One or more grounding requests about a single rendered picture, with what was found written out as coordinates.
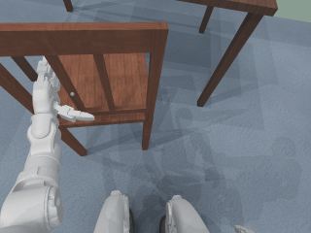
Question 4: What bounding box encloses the left robot forearm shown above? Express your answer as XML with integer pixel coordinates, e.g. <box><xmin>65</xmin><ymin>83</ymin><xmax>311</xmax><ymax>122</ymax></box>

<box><xmin>0</xmin><ymin>113</ymin><xmax>62</xmax><ymax>228</ymax></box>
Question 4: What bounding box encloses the robot left upper arm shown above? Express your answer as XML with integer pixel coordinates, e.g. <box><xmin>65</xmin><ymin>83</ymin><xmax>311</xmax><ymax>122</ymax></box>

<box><xmin>0</xmin><ymin>185</ymin><xmax>64</xmax><ymax>233</ymax></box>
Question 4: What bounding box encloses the chair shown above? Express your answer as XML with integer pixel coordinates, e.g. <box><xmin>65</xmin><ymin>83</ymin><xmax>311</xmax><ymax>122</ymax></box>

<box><xmin>0</xmin><ymin>21</ymin><xmax>169</xmax><ymax>156</ymax></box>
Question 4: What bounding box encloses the right robot shin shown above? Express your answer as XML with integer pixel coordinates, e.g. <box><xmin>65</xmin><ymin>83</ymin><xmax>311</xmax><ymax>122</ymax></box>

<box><xmin>165</xmin><ymin>195</ymin><xmax>182</xmax><ymax>233</ymax></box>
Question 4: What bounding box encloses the left robot shin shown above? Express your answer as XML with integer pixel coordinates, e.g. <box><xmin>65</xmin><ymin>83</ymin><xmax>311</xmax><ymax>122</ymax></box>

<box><xmin>111</xmin><ymin>190</ymin><xmax>130</xmax><ymax>233</ymax></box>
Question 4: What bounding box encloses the left robot hand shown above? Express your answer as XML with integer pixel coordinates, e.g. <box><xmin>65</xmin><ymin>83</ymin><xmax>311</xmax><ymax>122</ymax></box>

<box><xmin>32</xmin><ymin>56</ymin><xmax>95</xmax><ymax>122</ymax></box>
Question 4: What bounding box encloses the robot shin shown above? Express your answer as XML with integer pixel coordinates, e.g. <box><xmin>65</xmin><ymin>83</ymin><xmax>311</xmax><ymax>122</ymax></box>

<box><xmin>165</xmin><ymin>195</ymin><xmax>182</xmax><ymax>233</ymax></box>
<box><xmin>111</xmin><ymin>190</ymin><xmax>130</xmax><ymax>233</ymax></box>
